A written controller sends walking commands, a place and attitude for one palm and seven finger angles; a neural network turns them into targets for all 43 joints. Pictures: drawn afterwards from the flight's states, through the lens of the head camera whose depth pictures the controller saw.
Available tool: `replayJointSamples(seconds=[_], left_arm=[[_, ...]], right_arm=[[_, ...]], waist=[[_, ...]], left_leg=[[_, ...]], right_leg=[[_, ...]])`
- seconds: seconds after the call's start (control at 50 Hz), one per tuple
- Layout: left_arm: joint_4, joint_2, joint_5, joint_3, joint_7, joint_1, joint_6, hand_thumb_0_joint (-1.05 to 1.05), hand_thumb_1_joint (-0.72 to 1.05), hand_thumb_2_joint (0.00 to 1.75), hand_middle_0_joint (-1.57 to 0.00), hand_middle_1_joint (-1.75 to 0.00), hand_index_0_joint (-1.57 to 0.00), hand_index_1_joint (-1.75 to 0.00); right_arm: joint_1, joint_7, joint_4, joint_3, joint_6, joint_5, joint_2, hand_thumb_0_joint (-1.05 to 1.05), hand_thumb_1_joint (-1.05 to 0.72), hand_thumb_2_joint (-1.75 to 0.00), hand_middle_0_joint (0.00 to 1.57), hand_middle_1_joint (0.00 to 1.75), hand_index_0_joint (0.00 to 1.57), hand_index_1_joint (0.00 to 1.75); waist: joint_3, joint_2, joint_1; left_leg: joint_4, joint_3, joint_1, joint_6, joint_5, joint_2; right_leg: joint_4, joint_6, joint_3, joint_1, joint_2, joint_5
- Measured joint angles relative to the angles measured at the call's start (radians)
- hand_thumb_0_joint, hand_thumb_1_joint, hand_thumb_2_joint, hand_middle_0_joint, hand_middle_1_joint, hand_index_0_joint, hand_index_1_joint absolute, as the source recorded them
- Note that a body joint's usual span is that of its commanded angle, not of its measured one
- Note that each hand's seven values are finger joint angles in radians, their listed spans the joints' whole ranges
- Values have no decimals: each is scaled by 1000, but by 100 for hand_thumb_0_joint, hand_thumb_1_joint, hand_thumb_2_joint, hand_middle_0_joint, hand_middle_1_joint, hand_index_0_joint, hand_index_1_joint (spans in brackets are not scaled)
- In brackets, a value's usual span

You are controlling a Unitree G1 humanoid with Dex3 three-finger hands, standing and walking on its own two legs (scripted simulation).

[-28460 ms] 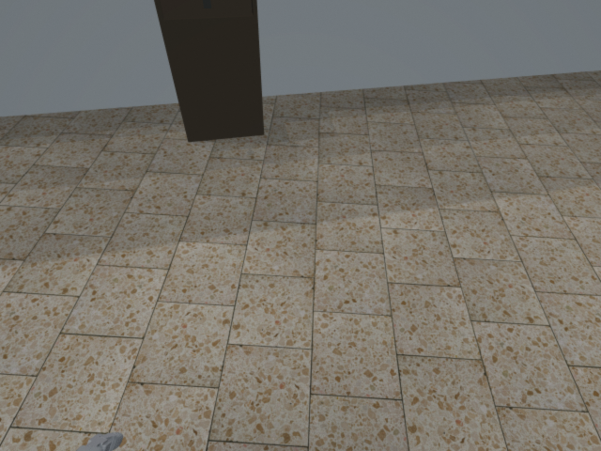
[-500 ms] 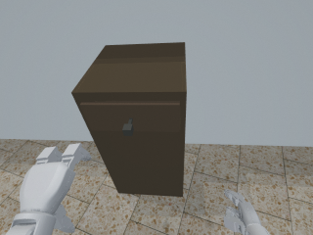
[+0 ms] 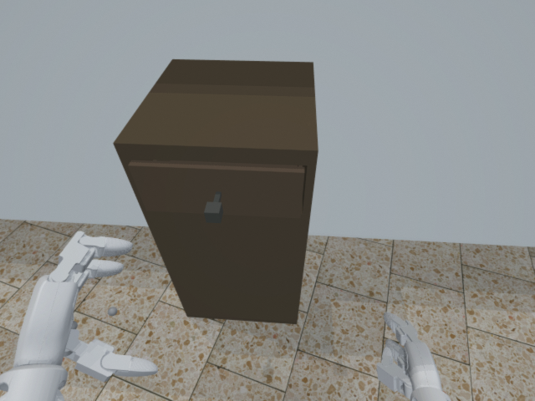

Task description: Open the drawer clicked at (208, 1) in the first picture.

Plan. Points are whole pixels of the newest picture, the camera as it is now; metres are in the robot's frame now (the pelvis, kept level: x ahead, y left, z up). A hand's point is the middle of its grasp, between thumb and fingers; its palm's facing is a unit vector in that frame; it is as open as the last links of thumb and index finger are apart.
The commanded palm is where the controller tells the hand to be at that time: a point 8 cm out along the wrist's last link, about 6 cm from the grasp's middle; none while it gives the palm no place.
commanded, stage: draw the hand back to the body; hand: left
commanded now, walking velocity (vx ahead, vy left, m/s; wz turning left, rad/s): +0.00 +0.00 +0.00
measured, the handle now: (215, 206) +0.51 +0.18 -0.05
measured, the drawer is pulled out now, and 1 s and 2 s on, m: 0.02 0.02 0.02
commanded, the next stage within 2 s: step back with the hand held close in 0.84 s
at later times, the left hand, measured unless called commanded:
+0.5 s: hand (83, 277) +0.20 +0.24 +0.16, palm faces +0.39 -0.83 -0.39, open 9.8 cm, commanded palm +0.15 +0.28 +0.18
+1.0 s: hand (82, 283) +0.19 +0.23 +0.17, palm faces +0.42 -0.81 -0.40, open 7.4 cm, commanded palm +0.13 +0.27 +0.18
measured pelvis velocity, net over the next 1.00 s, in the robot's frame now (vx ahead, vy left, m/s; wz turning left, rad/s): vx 0.01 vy -0.02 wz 0.03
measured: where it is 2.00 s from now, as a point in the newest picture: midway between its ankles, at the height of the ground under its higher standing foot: outside the picture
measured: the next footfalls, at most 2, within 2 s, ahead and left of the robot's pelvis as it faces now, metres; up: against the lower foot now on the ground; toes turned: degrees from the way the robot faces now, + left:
none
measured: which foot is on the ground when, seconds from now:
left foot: down 0.00-1.00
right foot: down 0.00-1.00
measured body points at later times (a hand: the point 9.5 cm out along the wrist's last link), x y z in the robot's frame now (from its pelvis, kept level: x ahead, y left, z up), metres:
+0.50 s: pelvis +0.02 +0.00 +0.01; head +0.00 -0.02 +0.46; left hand +0.17 +0.28 +0.18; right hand +0.21 -0.21 -0.07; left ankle +0.00 +0.10 -0.74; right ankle +0.01 -0.10 -0.74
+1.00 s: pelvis +0.01 -0.02 +0.01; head -0.01 -0.04 +0.46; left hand +0.16 +0.27 +0.19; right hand +0.20 -0.23 -0.08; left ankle +0.01 +0.10 -0.74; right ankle +0.01 -0.10 -0.74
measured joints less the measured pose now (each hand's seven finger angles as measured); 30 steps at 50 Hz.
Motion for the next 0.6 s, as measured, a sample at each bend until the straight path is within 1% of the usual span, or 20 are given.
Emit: replayJointSamples(seconds=[0.02,0.06,0.1,0.16,0.24,0.34,0.44,0.6], left_arm=[[-5,-7,-32,5,4,-1,-13,-1,-41,34,-31,-114,-31,-115],[-14,-16,-72,16,12,-9,-37,-1,-36,36,-31,-111,-31,-112],[-19,-19,-93,28,18,-21,-55,-1,-31,38,-30,-108,-30,-108],[-13,-22,-111,51,17,-41,-77,-1,-22,42,-29,-102,-29,-102],[11,-20,-127,79,6,-51,-85,-1,-9,48,-28,-94,-28,-94],[31,-15,-135,96,-3,-39,-76,0,8,55,-27,-83,-27,-83],[34,-5,-139,114,-1,-30,-66,0,25,62,-26,-72,-26,-72],[71,-2,-148,155,10,-68,-65,0,53,74,-24,-54,-24,-54]], right_arm=[[14,-5,4,4,-18,-3,6,2,-91,-90,20,30,20,30],[37,-8,18,10,-48,-7,13,2,-91,-90,20,30,20,30],[52,-6,35,13,-69,-10,12,2,-91,-90,20,30,20,30],[58,2,61,9,-83,-13,8,2,-91,-90,20,30,20,30],[50,11,82,-2,-76,-14,4,2,-91,-90,20,30,21,30],[41,14,89,-15,-64,-13,-3,2,-91,-90,20,30,21,30],[36,8,90,-26,-57,-10,-11,2,-91,-90,20,30,20,30],[17,-1,93,-32,-47,-4,-15,2,-91,-90,20,30,20,30]], waist=[[-2,-9,-1],[-8,-20,-2],[-13,-22,-2],[-16,-16,-4],[-14,-10,-7],[-14,-4,-9],[-21,-1,-4],[-23,10,3]], left_leg=[[-6,-3,7,-1,1,0],[-17,-9,20,-2,2,-1],[-27,-12,31,-2,2,-2],[-43,-12,44,1,5,-7],[-66,-7,51,3,13,-10],[-84,-3,51,3,21,-11],[-93,-7,53,0,24,-9],[-104,-15,63,-6,33,-5]], right_leg=[[-8,-1,-3,8,0,1],[-22,-2,-8,24,-1,1],[-35,-2,-10,38,-3,2],[-46,0,-10,49,-8,2],[-56,3,-4,49,-12,5],[-68,3,0,45,-13,10],[-78,1,-3,49,-11,13],[-91,-5,-11,61,-8,21]])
